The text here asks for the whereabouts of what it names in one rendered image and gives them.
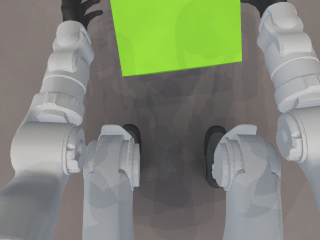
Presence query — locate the carton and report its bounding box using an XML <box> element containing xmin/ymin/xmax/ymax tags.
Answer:
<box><xmin>110</xmin><ymin>0</ymin><xmax>242</xmax><ymax>77</ymax></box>

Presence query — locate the robot right forearm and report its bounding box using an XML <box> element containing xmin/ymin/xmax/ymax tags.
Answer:
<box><xmin>257</xmin><ymin>2</ymin><xmax>320</xmax><ymax>113</ymax></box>

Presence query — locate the right robot hand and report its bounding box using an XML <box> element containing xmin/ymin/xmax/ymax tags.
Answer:
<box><xmin>240</xmin><ymin>0</ymin><xmax>287</xmax><ymax>18</ymax></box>

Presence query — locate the robot right foot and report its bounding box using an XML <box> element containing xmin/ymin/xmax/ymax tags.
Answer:
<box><xmin>204</xmin><ymin>125</ymin><xmax>227</xmax><ymax>188</ymax></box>

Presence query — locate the left robot hand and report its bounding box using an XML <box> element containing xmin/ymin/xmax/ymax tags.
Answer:
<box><xmin>61</xmin><ymin>0</ymin><xmax>103</xmax><ymax>31</ymax></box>

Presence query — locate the left robot upper arm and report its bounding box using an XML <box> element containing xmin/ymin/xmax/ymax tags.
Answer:
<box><xmin>0</xmin><ymin>121</ymin><xmax>87</xmax><ymax>240</ymax></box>

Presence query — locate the robot left foot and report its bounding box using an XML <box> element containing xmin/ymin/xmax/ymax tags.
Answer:
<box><xmin>122</xmin><ymin>124</ymin><xmax>142</xmax><ymax>155</ymax></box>

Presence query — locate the right robot upper arm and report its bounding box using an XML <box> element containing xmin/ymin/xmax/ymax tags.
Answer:
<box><xmin>276</xmin><ymin>105</ymin><xmax>320</xmax><ymax>214</ymax></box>

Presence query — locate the robot foot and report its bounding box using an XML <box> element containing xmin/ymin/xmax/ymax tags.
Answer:
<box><xmin>204</xmin><ymin>125</ymin><xmax>227</xmax><ymax>188</ymax></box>
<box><xmin>122</xmin><ymin>124</ymin><xmax>142</xmax><ymax>155</ymax></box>

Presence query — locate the robot left forearm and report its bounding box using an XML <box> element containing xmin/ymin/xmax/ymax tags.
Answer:
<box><xmin>10</xmin><ymin>20</ymin><xmax>95</xmax><ymax>170</ymax></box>

